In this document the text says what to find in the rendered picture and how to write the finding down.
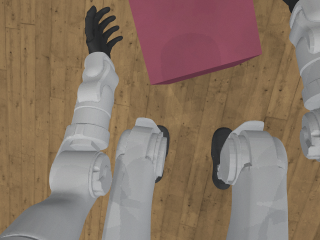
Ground robot right hand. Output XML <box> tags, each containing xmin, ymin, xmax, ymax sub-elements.
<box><xmin>283</xmin><ymin>0</ymin><xmax>299</xmax><ymax>13</ymax></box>

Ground robot left hand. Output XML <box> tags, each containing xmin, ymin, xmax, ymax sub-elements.
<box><xmin>85</xmin><ymin>5</ymin><xmax>123</xmax><ymax>59</ymax></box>

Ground left robot thigh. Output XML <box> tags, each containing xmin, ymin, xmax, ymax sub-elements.
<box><xmin>101</xmin><ymin>125</ymin><xmax>167</xmax><ymax>240</ymax></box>

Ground right robot upper arm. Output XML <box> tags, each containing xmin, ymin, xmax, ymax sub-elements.
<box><xmin>299</xmin><ymin>108</ymin><xmax>320</xmax><ymax>162</ymax></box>

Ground left robot upper arm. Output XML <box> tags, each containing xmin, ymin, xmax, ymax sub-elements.
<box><xmin>0</xmin><ymin>150</ymin><xmax>113</xmax><ymax>240</ymax></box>

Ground carton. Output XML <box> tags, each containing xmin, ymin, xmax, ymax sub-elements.
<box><xmin>128</xmin><ymin>0</ymin><xmax>262</xmax><ymax>85</ymax></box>

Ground robot left foot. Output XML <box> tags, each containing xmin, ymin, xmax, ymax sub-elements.
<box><xmin>155</xmin><ymin>125</ymin><xmax>170</xmax><ymax>183</ymax></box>

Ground robot right forearm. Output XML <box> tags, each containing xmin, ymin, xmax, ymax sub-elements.
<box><xmin>289</xmin><ymin>0</ymin><xmax>320</xmax><ymax>111</ymax></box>

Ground robot left forearm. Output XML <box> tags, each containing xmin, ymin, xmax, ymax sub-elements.
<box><xmin>49</xmin><ymin>51</ymin><xmax>119</xmax><ymax>189</ymax></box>

